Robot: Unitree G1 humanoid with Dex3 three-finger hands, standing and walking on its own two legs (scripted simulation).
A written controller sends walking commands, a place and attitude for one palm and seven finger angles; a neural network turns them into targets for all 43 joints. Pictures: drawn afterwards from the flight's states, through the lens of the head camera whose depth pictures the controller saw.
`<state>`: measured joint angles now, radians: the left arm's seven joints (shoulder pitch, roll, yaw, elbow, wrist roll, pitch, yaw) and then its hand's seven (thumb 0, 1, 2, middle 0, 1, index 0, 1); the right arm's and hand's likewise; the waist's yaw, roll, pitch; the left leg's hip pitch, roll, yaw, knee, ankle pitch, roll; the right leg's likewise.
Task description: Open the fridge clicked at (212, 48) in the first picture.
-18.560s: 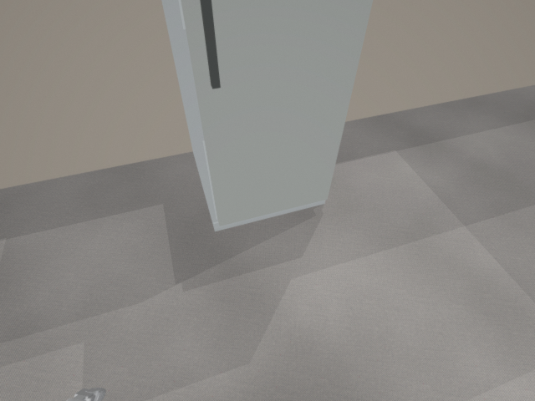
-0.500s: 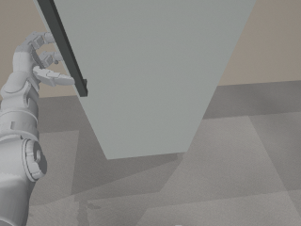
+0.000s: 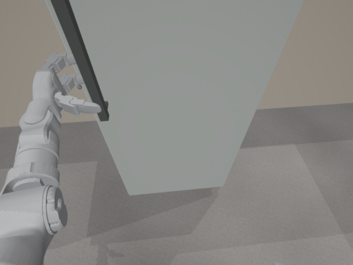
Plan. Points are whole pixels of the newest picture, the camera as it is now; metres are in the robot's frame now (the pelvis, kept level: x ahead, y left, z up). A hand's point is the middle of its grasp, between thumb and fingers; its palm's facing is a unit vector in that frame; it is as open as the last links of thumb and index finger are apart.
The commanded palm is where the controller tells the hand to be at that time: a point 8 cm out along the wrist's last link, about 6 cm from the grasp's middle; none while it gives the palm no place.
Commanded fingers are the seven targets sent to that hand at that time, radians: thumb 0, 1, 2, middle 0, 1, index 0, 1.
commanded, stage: slide the fingers in behind the handle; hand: left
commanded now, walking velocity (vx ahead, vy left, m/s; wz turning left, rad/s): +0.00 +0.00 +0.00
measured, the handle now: (88, 66) +0.51 +0.20 +0.18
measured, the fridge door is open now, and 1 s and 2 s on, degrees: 0 0 0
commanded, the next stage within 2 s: move the hooked fingers beside the handle in 0.44 s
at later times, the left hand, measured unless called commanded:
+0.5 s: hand (86, 88) +0.45 +0.20 +0.17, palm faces +0.12 -0.99 -0.01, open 14.2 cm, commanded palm +0.42 +0.23 +0.16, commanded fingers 0.00 -0.50 0.30 -0.30 -1.20 -0.30 -1.20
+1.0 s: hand (86, 87) +0.46 +0.20 +0.16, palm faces +0.11 -0.99 -0.02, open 14.0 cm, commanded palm +0.42 +0.25 +0.16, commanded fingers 0.00 -0.50 0.30 -0.30 -1.20 -0.30 -1.20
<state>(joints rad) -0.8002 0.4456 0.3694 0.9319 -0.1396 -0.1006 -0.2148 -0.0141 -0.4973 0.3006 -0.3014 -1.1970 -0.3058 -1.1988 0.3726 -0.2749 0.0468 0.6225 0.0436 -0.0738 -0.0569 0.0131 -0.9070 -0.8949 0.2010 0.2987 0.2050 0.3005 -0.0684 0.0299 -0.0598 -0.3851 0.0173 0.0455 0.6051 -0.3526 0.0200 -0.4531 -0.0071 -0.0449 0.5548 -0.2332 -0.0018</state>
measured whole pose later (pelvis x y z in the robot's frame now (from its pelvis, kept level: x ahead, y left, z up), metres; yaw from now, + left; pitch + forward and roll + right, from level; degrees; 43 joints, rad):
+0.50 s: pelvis -0.01 -0.01 +0.00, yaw +1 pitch +6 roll -1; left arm -0.80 0.38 0.31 0.90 -0.14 -0.07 -0.14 -0.01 -0.50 0.30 -0.26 -1.18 -0.27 -1.18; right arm 0.34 -0.27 0.05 0.65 0.05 -0.08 -0.07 0.01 -0.91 -0.90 0.20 0.30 0.20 0.30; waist -0.05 0.03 -0.05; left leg -0.35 0.01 0.03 0.58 -0.33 0.01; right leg -0.41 -0.01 -0.06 0.54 -0.23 -0.01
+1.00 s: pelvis -0.01 -0.01 +0.00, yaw +0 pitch +7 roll +0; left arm -0.83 0.44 0.37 0.99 -0.12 -0.13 -0.18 -0.01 -0.50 0.30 -0.30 -1.19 -0.30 -1.20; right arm 0.37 -0.28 0.04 0.65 0.04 -0.09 -0.07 0.01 -0.91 -0.90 0.20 0.30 0.20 0.30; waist -0.07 0.03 -0.04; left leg -0.37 0.02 0.05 0.58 -0.33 0.01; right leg -0.45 0.00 -0.04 0.55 -0.22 -0.01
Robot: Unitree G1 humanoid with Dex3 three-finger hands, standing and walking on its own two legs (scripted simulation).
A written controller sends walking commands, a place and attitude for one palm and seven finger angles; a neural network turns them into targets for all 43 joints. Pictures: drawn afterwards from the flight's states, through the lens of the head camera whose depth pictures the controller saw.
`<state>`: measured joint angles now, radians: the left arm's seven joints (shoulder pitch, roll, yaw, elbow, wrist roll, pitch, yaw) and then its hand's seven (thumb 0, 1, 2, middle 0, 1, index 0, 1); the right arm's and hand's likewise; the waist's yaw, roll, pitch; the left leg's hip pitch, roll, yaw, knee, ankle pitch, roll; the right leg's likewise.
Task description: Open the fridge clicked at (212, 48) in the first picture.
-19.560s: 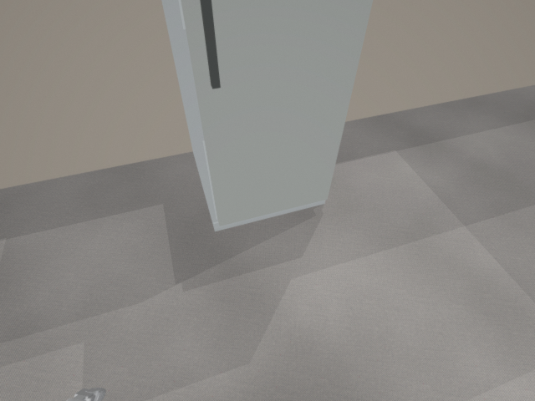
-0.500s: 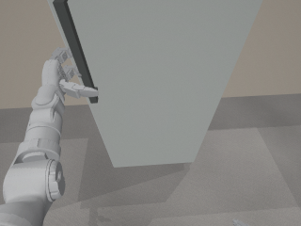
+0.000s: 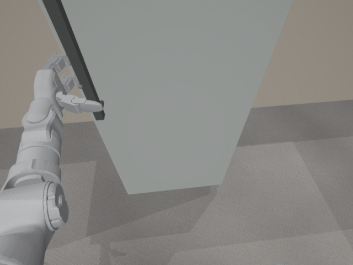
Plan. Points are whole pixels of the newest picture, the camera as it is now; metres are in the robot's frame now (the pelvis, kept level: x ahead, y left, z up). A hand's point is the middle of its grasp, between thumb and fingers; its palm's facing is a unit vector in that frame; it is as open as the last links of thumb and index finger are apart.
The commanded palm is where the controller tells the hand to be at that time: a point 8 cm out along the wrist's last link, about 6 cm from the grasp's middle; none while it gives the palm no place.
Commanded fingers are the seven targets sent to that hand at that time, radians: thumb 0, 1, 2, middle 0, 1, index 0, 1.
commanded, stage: move the hooked fingers beside the handle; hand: left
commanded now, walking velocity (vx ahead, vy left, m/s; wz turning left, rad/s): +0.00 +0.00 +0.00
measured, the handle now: (83, 65) +0.52 +0.21 +0.18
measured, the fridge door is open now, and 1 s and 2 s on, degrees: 0 0 0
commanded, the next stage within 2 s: feel for the door with the fingertips in 1.96 s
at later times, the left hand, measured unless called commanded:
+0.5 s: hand (68, 88) +0.45 +0.23 +0.17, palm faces +0.11 -0.99 -0.01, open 14.0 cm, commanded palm +0.42 +0.28 +0.16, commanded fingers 0.00 -0.50 0.30 -0.30 -1.20 -0.30 -1.20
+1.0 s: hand (56, 91) +0.44 +0.25 +0.17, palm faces +0.12 -0.99 -0.01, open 14.0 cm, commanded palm +0.41 +0.30 +0.16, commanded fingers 0.00 -0.50 0.30 -0.30 -1.20 -0.30 -1.20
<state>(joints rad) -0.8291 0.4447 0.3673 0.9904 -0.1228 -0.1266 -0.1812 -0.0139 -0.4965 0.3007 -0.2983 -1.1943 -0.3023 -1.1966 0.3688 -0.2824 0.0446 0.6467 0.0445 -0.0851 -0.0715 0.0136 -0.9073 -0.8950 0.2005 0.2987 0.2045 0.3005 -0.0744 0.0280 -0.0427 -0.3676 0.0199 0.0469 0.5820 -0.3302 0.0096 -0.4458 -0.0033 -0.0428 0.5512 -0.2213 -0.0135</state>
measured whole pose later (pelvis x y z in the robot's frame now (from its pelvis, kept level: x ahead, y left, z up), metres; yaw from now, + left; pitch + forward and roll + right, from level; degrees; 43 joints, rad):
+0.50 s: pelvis +0.00 +0.00 +0.00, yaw +1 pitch +6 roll -1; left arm -0.78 0.45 0.36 0.93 -0.15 -0.10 -0.23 -0.01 -0.50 0.30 -0.30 -1.20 -0.30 -1.20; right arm 0.35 -0.28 0.05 0.63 0.05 -0.08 -0.08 0.01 -0.91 -0.89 0.20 0.30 0.20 0.30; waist -0.05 0.03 -0.05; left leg -0.35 0.01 0.04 0.58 -0.33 0.01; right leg -0.43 -0.01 -0.05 0.54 -0.22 -0.01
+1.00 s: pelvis +0.00 +0.00 +0.00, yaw +1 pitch +6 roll -1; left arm -0.79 0.53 0.40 0.98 -0.15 -0.09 -0.29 -0.01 -0.50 0.30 -0.30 -1.20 -0.30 -1.20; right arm 0.36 -0.30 0.06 0.63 0.05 -0.08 -0.09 0.01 -0.91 -0.89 0.20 0.30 0.21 0.30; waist -0.06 0.03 -0.05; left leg -0.37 0.01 0.04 0.59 -0.34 0.01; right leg -0.44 -0.01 -0.05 0.55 -0.22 -0.01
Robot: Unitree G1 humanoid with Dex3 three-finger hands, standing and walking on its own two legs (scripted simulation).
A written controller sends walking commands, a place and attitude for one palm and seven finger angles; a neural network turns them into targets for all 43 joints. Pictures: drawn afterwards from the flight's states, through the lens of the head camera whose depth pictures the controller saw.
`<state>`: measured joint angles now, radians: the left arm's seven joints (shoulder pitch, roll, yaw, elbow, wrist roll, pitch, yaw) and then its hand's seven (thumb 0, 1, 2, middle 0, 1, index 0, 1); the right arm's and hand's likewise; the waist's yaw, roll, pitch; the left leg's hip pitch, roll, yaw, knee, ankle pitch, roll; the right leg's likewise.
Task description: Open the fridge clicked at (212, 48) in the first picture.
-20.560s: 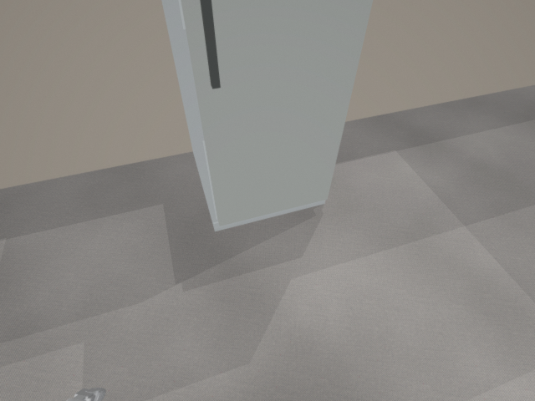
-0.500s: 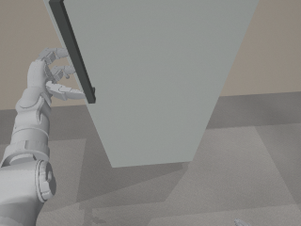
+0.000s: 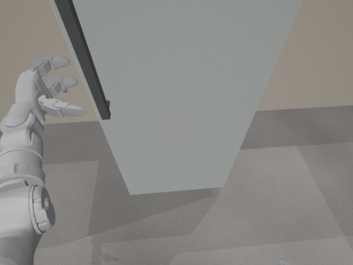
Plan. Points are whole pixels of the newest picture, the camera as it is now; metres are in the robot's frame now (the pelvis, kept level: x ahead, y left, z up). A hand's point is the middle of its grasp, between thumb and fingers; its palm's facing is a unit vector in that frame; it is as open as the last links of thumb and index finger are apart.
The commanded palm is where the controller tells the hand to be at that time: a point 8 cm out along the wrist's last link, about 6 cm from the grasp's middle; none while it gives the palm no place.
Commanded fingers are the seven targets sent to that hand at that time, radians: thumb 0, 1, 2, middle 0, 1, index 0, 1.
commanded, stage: move the hooked fingers beside the handle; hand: left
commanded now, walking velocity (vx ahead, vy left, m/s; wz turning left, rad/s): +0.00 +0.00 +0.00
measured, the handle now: (91, 65) +0.52 +0.20 +0.18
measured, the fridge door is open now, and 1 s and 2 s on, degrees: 0 0 0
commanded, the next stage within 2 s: feel for the door with the fingertips in 0.96 s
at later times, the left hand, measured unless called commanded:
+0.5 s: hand (59, 91) +0.44 +0.26 +0.16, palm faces +0.09 -1.00 +0.00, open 14.0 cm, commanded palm +0.42 +0.31 +0.16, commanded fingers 0.00 -0.50 0.30 -0.30 -1.20 -0.30 -1.20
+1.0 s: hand (64, 89) +0.45 +0.25 +0.17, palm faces +0.10 -1.00 +0.00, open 14.0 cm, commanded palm +0.42 +0.30 +0.16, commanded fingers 0.00 -0.50 0.30 -0.30 -1.20 -0.30 -1.20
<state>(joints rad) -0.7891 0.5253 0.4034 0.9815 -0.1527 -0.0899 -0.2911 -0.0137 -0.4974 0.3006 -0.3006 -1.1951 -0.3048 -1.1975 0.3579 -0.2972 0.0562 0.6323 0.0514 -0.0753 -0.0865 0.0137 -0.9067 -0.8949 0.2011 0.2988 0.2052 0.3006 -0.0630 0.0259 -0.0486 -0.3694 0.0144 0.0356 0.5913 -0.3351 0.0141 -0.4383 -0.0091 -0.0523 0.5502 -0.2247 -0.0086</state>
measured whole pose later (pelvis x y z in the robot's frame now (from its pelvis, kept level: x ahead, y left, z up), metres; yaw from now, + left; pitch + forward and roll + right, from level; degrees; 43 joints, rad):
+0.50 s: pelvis +0.00 +0.01 +0.00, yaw +0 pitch +7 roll -1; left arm -0.78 0.53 0.40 0.95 -0.17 -0.08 -0.32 -0.01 -0.50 0.30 -0.30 -1.20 -0.30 -1.20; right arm 0.36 -0.29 0.06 0.62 0.05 -0.08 -0.08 0.01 -0.91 -0.89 0.20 0.30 0.21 0.30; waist -0.06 0.02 -0.06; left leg -0.39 0.01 0.03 0.61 -0.35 0.02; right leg -0.45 -0.01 -0.06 0.55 -0.23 0.00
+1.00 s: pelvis +0.01 +0.01 +0.00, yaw +0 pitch +7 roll -1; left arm -0.75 0.50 0.40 0.90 -0.16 -0.06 -0.29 -0.01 -0.50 0.30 -0.30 -1.20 -0.30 -1.20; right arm 0.35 -0.29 0.06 0.62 0.05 -0.06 -0.08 0.01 -0.91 -0.89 0.20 0.30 0.21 0.30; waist -0.06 0.03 -0.06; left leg -0.37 0.01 0.03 0.59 -0.35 0.02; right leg -0.43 -0.01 -0.05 0.54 -0.23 0.00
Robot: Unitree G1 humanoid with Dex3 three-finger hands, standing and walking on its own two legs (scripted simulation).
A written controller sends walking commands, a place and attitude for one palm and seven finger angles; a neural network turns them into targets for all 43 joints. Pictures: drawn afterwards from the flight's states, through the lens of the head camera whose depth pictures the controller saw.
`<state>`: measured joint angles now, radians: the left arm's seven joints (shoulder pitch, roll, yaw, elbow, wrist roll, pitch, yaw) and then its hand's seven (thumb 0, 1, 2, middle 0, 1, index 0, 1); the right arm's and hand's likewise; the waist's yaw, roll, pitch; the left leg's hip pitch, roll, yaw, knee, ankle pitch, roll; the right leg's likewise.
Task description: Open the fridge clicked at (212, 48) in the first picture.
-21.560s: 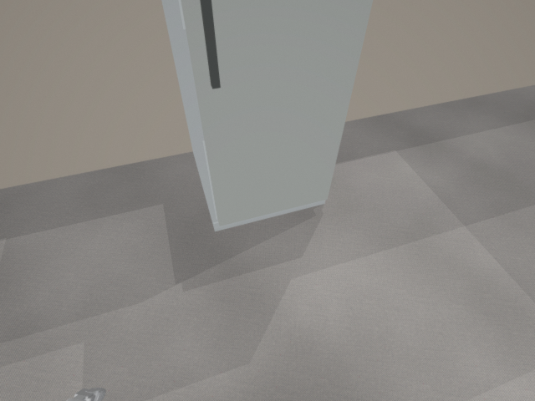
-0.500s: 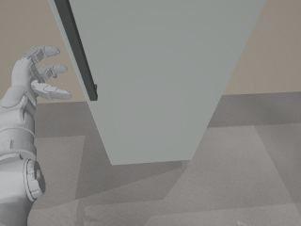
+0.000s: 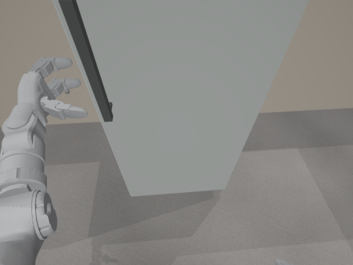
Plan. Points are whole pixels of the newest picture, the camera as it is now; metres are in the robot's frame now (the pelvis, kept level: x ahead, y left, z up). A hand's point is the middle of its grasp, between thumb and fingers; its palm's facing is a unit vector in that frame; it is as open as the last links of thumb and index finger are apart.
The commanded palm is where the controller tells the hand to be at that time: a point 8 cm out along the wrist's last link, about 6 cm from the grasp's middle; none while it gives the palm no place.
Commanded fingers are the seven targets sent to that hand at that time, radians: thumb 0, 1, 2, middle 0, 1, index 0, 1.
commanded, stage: feel for the door with the fingertips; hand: left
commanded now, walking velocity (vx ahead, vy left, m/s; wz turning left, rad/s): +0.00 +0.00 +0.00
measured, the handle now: (94, 67) +0.52 +0.20 +0.18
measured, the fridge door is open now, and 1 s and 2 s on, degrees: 0 0 0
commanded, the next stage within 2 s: slide the fingers in behind the handle in 1.08 s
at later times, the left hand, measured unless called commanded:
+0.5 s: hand (84, 91) +0.44 +0.21 +0.16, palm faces +0.11 -0.99 -0.01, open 13.9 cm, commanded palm +0.42 +0.26 +0.16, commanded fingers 0.00 -0.50 0.30 -0.30 -1.20 -0.30 -1.20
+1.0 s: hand (88, 83) +0.47 +0.20 +0.17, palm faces +0.09 -1.00 -0.01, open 14.0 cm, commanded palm +0.44 +0.26 +0.16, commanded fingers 0.00 -0.50 0.30 -0.30 -1.20 -0.30 -1.20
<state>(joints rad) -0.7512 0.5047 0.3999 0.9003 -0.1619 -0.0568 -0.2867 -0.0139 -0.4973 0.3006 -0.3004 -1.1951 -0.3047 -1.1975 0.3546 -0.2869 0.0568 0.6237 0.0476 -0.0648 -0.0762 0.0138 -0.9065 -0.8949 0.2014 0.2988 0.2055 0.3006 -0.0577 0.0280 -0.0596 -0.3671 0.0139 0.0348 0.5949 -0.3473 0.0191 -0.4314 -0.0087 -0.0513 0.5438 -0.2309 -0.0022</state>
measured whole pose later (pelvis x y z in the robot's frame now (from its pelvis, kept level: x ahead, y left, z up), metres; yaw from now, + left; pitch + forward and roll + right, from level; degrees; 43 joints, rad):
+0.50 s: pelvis +0.00 -0.01 +0.00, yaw +0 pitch +6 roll -1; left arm -0.78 0.43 0.35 0.89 -0.14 -0.05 -0.20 -0.01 -0.50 0.30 -0.30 -1.20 -0.30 -1.20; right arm 0.33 -0.28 0.06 0.63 0.05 -0.07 -0.07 0.01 -0.91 -0.89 0.20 0.30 0.20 0.30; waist -0.06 0.03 -0.05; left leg -0.36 0.01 0.03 0.58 -0.34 0.01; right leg -0.42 -0.01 -0.06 0.55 -0.23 -0.01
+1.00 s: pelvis -0.01 -0.01 +0.00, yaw +0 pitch +8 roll -1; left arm -0.90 0.48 0.37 1.06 -0.12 -0.13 -0.22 -0.01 -0.50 0.30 -0.30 -1.20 -0.30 -1.20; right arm 0.38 -0.29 0.04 0.66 0.04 -0.08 -0.07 0.01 -0.91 -0.89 0.20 0.30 0.20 0.30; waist -0.09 0.03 -0.05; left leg -0.41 0.02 0.03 0.60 -0.34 0.01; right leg -0.47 -0.01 -0.05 0.56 -0.22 -0.01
